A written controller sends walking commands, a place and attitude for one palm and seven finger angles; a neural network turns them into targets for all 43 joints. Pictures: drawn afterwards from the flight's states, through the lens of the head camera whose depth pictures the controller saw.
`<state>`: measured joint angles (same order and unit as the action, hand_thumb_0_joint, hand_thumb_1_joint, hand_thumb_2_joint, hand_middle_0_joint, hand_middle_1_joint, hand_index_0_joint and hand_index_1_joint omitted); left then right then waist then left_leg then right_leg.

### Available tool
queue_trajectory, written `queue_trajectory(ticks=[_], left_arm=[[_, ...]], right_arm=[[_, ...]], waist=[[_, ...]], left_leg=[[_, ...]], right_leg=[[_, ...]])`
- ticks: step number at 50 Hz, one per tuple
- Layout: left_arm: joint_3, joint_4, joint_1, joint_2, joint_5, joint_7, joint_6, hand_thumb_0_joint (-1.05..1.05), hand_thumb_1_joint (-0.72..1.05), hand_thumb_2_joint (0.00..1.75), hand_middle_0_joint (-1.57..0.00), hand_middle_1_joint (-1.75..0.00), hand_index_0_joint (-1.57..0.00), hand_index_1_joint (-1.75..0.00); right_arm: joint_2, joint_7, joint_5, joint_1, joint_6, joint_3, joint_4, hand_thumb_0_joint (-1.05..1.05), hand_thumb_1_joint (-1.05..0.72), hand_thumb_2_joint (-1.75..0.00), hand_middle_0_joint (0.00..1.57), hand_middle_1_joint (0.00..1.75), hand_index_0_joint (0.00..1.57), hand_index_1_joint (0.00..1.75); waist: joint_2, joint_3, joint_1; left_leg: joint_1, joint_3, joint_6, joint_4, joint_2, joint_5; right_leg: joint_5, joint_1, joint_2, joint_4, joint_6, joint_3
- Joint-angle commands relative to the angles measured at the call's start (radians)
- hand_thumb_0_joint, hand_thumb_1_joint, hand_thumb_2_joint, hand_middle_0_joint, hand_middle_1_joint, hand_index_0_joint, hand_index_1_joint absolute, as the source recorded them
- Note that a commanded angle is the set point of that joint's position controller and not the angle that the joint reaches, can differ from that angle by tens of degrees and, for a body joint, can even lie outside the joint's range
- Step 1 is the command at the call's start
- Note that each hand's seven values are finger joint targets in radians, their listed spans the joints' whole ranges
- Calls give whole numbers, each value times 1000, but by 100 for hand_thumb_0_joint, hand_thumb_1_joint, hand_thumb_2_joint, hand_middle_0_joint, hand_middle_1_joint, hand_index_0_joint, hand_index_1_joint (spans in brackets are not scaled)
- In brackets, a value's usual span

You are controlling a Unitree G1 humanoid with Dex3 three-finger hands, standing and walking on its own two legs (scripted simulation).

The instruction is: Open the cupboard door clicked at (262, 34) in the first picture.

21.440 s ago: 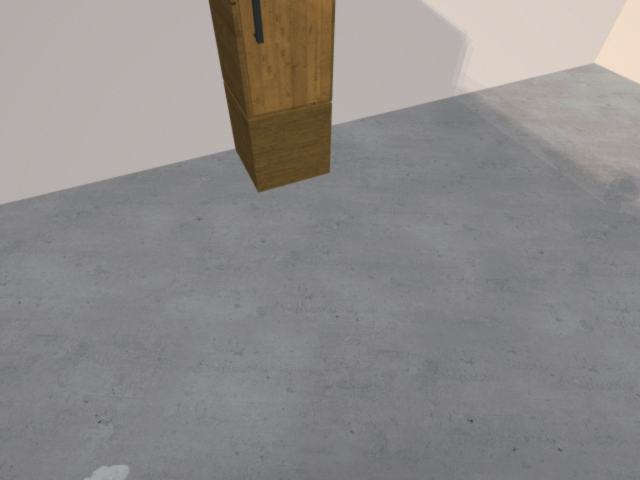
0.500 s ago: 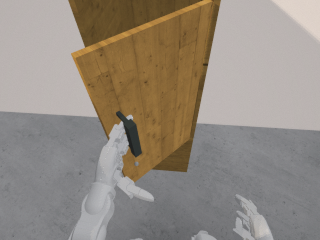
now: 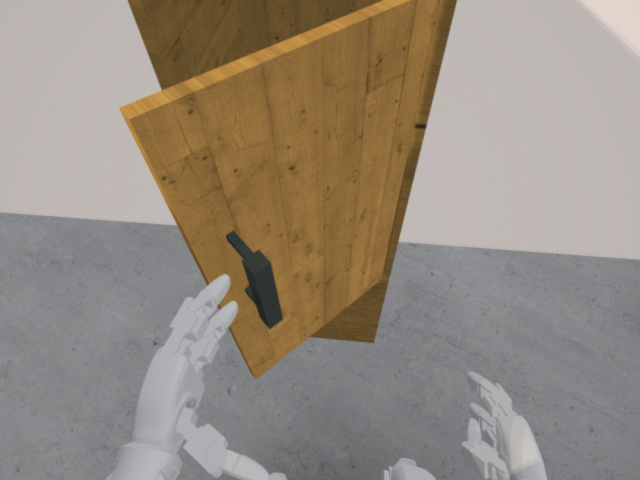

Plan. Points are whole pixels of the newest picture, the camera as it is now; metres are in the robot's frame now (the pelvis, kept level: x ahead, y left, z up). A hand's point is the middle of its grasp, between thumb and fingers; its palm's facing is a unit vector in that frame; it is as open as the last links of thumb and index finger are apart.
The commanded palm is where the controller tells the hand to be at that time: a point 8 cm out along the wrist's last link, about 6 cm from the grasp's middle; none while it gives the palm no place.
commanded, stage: slide the hand sideways off the handle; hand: left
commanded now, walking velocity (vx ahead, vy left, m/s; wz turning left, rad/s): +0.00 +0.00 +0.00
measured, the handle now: (254, 281) +0.33 +0.11 +0.07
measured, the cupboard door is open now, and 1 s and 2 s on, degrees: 46 46 46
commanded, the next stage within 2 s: draw the hand back to the body in 0.30 s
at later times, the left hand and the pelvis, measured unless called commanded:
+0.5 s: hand (201, 417) +0.18 +0.13 +0.07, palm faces -0.07 -1.00 -0.06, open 16.3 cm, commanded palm +0.15 +0.20 +0.09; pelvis -0.01 -0.01 -0.01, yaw +0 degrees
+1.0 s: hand (113, 395) +0.18 +0.19 +0.14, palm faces +0.11 -0.95 -0.28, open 15.7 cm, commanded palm +0.14 +0.24 +0.16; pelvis +0.00 +0.00 +0.03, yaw +0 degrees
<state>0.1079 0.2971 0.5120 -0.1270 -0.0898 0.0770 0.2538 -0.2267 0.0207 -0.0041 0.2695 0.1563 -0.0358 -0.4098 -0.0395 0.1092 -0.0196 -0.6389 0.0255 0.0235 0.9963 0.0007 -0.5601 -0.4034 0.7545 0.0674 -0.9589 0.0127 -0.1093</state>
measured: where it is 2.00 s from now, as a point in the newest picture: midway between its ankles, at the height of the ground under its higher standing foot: outside the picture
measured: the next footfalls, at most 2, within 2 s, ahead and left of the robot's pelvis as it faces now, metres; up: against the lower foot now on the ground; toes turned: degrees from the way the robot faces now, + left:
none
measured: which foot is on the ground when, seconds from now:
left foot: down 0.00-1.00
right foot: down 0.00-1.00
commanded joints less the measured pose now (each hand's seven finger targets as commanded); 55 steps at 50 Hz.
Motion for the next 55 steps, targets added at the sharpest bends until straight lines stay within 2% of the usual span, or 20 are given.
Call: queue_trajectory(ticks=[1, 4, 7, 8, 13, 17, 20, 23, 24, 26, 29, 31, 34, 40, 41, 45, 46, 47, 49, 55], left_arm=[[-56, 256, 63, -53, -33, 30, 74, 0, -50, 30, -15, -30, -15, -30], [-73, 265, 83, -65, -48, 46, 80, 0, -50, 30, -15, -30, -15, -30], [-129, 264, 124, -100, -67, 65, 93, 0, -50, 30, -15, -30, -15, -30], [-145, 270, 121, -115, -72, 71, 96, 0, -50, 30, -15, -30, -15, -30], [-175, 267, 115, -134, -104, 106, 104, 0, -50, 30, -15, -30, -15, -30], [-162, 271, 90, -122, -125, 124, 106, 0, -50, 30, -15, -30, -15, -30], [-157, 263, 90, -124, -118, 123, 95, 0, -50, 30, -15, -30, -15, -30], [-230, 297, 50, -199, -114, 97, 75, 0, -50, 30, -15, -30, -15, -30], [-219, 306, 55, -181, -116, 93, 65, 0, -50, 30, -15, -30, -15, -30], [-256, 296, 75, -193, -129, 86, 47, 0, -50, 30, -15, -30, -15, -30], [-259, 286, 72, -184, -149, 97, 19, 0, -50, 30, -15, -30, -15, -30], [-271, 294, 88, -191, -161, 115, 7, 0, -50, 30, -15, -30, -15, -30], [-264, 290, 59, -190, -170, 134, -15, 0, -50, 30, -15, -30, -15, -30], [-323, 314, 41, -227, -183, 140, -36, 0, -50, 30, -15, -30, -15, -30], [-328, 326, 36, -230, -185, 141, -37, 0, -47, 32, -15, -30, -15, -30], [-348, 346, 28, -242, -192, 150, -53, 0, -32, 37, -16, -30, -16, -30], [-390, 420, 50, -398, -22, -6, -78, 0, -29, 39, -16, -30, -16, -30], [-346, 391, 112, -296, -5, -72, -114, 0, -26, 40, -16, -30, -16, -30], [-308, 369, 82, -262, 31, -136, -139, 0, -18, 43, -16, -30, -16, -30], [-343, 353, 28, -294, 72, -198, -130, 0, 2, 52, -17, -30, -17, -30]], right_arm=[[-103, 9, 7, -27, 55, 55, 174, 0, -90, -90, 20, 30, 20, 30], [-105, 12, 9, -29, 52, 57, 177, 0, -90, -90, 20, 30, 20, 30], [-104, 18, 12, -32, 50, 62, 177, 0, -90, -90, 20, 30, 20, 30], [-107, 21, 13, -37, 47, 63, 178, 0, -90, -90, 20, 30, 20, 30], [-112, 30, 19, -43, 54, 63, 174, 0, -90, -90, 20, 30, 20, 30], [-115, 34, 22, -39, 67, 62, 173, 0, -90, -90, 20, 30, 20, 30], [-117, 33, 24, -45, 69, 60, 174, 0, -90, -90, 20, 30, 20, 30], [-118, 39, 27, -46, 66, 57, 174, 0, -90, -90, 20, 30, 20, 30], [-113, 40, 29, -48, 68, 53, 179, 0, -90, -90, 20, 30, 20, 30], [-108, 43, 35, -45, 69, 51, 171, 0, -90, -90, 20, 30, 20, 30], [-109, 46, 40, -60, 75, 45, 164, 0, -90, -90, 20, 30, 20, 30], [-110, 46, 44, -61, 84, 44, 155, 0, -90, -90, 20, 30, 20, 30], [-115, 46, 44, -73, 99, 37, 144, 0, -90, -90, 20, 30, 20, 30], [-116, 49, 47, -77, 131, 31, 118, 0, -90, -90, 20, 30, 20, 30], [-116, 48, 47, -79, 138, 30, 112, 0, -90, -90, 20, 30, 20, 30], [-114, 48, 48, -82, 162, 26, 93, 0, -90, -90, 20, 30, 20, 30], [-107, 74, 21, -65, 137, 42, 84, 0, -90, -90, 20, 30, 20, 30], [-84, 80, 16, -63, 128, 35, 85, 0, -90, -90, 20, 30, 20, 30], [-86, 82, 14, -73, 110, 28, 60, 0, -90, -90, 20, 30, 20, 30], [-95, 89, 4, -113, 98, 25, 22, 0, -90, -90, 20, 30, 20, 30]], waist=[[56, 196, 6], [68, 174, 16], [79, 177, 7], [56, 178, 4], [41, 173, 15], [48, 171, 25], [32, 156, 22], [12, 169, 7], [-3, 164, 8], [11, 169, -4], [42, 143, 1], [23, 142, -2], [17, 83, 8], [6, 72, -6], [-20, 72, -9], [-30, 77, -15], [-7, 90, -61], [3, 23, -35], [-7, -44, -25], [4, -59, -32]], left_leg=[[-33, -53, -32, -145, -16, 397], [-56, -52, -28, -128, -17, 369], [-88, -48, -25, -112, -18, 335], [-95, -47, -24, -108, -20, 335], [-110, -50, -22, -89, -19, 295], [-113, -52, -20, -78, -19, 273], [-115, -53, -20, -87, -18, 252], [-99, -55, -18, -111, -16, 236], [-86, -52, -17, -119, -17, 231], [-70, -52, -20, -139, -15, 249], [-58, -56, -17, -162, -12, 254], [-31, -53, -18, -179, -12, 259], [-14, -59, -17, -204, -8, 239], [48, -68, -20, -253, -4, 252], [64, -69, -22, -261, -4, 259], [122, -74, -28, -295, -1, 322], [121, -46, -15, -352, 15, 317], [123, -38, -19, -373, 9, 298], [162, -36, -15, -396, 18, 296], [300, -41, -7, -504, 25, 337]], right_leg=[[303, -281, -52, 80, 19, 43], [286, -268, -54, 81, 17, 48], [258, -277, -53, 83, 17, 62], [249, -279, -53, 82, 21, 66], [181, -252, -55, 91, 20, 75], [149, -239, -52, 102, 14, 81], [108, -226, -53, 103, 16, 75], [67, -250, -54, 124, 19, 79], [64, -254, -52, 136, 18, 81], [90, -287, -53, 147, 17, 74], [97, -313, -54, 177, 13, 76], [111, -326, -53, 191, 11, 72], [81, -316, -55, 218, 9, 65], [95, -353, -58, 247, 10, 48], [106, -358, -59, 251, 11, 46], [189, -396, -61, 261, 12, 27], [183, -477, -47, 304, 21, 76], [168, -468, -43, 335, 19, 70], [154, -477, -40, 383, 18, 68], [181, -565, -39, 465, 14, 58]])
